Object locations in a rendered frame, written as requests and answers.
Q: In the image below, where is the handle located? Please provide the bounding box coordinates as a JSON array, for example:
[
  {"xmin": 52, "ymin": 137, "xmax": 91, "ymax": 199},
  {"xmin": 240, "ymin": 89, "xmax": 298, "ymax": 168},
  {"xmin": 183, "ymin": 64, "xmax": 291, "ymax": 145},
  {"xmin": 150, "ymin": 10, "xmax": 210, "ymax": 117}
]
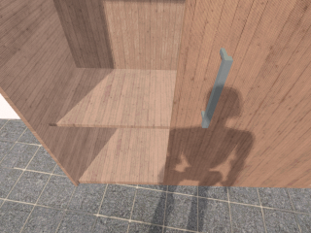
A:
[{"xmin": 201, "ymin": 48, "xmax": 233, "ymax": 128}]

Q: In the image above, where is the wardrobe door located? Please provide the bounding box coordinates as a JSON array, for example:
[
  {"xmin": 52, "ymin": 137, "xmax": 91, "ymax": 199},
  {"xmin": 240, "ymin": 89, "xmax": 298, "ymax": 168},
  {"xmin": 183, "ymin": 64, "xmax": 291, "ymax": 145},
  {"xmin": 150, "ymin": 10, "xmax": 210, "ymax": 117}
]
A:
[{"xmin": 163, "ymin": 0, "xmax": 311, "ymax": 188}]

